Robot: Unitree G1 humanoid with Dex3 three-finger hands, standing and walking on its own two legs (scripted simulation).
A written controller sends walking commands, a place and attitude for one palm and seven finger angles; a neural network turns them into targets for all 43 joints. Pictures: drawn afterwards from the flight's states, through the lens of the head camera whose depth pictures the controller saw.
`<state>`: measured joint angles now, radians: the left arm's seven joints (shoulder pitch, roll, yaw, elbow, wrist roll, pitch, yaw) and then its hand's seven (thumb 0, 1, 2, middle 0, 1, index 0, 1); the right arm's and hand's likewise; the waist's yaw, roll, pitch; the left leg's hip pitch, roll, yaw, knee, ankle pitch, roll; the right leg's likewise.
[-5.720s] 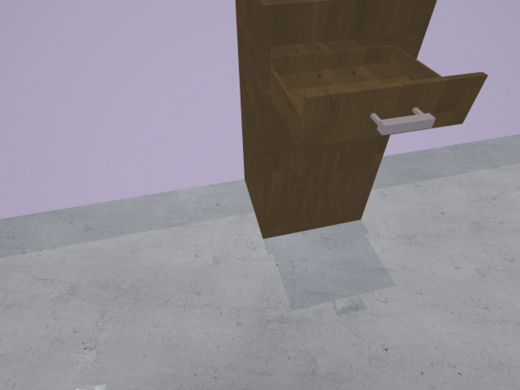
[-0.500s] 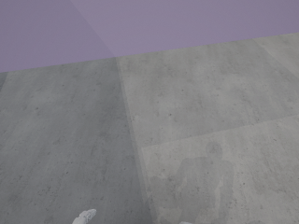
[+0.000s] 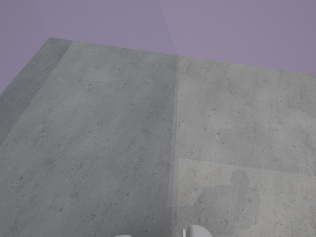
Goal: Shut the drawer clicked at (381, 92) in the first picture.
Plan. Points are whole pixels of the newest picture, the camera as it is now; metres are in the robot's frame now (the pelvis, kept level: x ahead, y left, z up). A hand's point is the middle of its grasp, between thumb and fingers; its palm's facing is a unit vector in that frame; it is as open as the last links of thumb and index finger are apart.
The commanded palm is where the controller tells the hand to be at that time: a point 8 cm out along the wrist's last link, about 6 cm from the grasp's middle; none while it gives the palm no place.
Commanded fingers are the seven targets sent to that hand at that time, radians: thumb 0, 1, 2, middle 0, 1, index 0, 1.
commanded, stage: turn to face it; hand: left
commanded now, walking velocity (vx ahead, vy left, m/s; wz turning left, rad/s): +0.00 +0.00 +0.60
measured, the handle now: out of the picture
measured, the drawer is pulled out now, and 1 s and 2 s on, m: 0.30 0.30 0.30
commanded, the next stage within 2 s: none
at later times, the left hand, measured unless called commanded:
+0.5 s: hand out of the picture +0.01 +0.14 -0.14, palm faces +0.34 -0.89 -0.29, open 7.4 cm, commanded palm none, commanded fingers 0.00 0.90 0.90 -0.20 -0.30 -0.20 -0.30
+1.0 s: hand out of the picture -0.09 +0.20 -0.16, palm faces +0.62 -0.73 -0.28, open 7.4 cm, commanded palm none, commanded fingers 0.00 0.90 0.90 -0.20 -0.30 -0.20 -0.30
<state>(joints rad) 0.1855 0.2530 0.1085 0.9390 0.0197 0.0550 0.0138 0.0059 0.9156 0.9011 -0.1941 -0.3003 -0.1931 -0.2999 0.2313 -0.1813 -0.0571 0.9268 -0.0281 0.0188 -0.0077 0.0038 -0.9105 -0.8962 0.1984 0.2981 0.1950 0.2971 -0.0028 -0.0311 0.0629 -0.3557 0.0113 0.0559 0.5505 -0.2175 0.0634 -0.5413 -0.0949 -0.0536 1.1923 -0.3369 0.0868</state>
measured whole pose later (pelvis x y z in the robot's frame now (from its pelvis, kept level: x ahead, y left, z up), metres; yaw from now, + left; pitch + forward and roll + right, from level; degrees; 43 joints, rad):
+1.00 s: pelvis -0.02 -0.03 +0.00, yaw +37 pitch +0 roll +0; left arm 0.19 0.27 0.08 0.89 0.01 0.06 0.02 0.01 0.91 0.90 -0.20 -0.30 -0.19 -0.30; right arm 0.14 -0.22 -0.05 0.89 -0.02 0.03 0.00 0.00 -0.91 -0.90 0.20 0.30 0.20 0.30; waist 0.02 -0.02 0.09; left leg -0.25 -0.02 -0.01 0.51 -0.26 0.03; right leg -0.48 -0.11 -0.04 1.08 -0.42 0.10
